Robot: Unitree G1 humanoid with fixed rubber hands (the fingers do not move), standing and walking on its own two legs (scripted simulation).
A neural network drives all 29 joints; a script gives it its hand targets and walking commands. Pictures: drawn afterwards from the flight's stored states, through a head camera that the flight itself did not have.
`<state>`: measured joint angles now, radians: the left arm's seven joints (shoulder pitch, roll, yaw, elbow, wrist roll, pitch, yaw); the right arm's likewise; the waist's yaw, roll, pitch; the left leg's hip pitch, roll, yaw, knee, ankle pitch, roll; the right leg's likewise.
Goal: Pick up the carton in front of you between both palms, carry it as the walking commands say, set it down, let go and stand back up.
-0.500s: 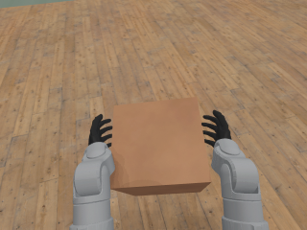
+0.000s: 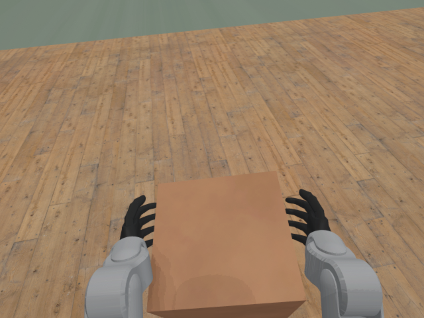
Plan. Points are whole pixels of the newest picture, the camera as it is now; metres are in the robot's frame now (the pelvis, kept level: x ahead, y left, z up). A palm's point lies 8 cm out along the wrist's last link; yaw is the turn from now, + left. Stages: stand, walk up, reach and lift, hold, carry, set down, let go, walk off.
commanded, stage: carry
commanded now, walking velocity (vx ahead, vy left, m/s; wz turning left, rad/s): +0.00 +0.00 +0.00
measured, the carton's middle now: (226, 255) +0.26 +0.00 +0.00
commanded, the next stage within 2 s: hold in 1.52 s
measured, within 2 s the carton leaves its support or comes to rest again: neither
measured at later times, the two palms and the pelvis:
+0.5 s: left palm (157, 161) +0.40 +0.13 +0.12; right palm (302, 161) +0.39 -0.16 +0.12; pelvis +0.15 -0.01 +0.01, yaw -1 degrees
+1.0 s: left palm (159, 175) +0.42 +0.14 +0.06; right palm (292, 173) +0.41 -0.15 +0.06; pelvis +0.14 -0.01 +0.01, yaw -1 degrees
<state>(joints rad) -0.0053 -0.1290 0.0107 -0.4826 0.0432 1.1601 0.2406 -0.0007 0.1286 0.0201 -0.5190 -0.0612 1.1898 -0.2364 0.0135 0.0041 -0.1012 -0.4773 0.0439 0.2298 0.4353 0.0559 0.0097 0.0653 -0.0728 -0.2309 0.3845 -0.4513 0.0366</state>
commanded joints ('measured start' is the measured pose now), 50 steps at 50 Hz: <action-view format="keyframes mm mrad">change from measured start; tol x16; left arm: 1 -348 -786 -510 -125 -258 5 -158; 9 -340 -1002 -540 -60 -243 -27 -196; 31 -384 -882 -509 107 -236 38 -224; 50 -521 -971 -418 541 -96 -348 -430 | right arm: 1 -371 808 501 -127 260 -27 142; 9 -427 997 522 -104 293 -76 193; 31 -520 831 529 10 280 -6 213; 50 -644 926 429 471 156 -392 421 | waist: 1 -35 -83 -258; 2 -36 227 -383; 17 -15 -64 -165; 50 -15 -21 -227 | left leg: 1 603 121 -111 -3 492 40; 3 832 373 -484 -64 630 245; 14 245 142 -66 -49 -202 28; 21 305 130 -94 112 210 -5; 50 308 135 -139 31 -29 6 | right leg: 1 -271 -66 -11 378 598 29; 2 -496 36 37 625 -13 49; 3 -548 41 129 757 -149 31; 9 -342 11 154 265 -29 -16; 13 -176 -39 110 -10 346 -9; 22 -232 -126 176 107 907 -28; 50 -253 -91 149 51 421 -40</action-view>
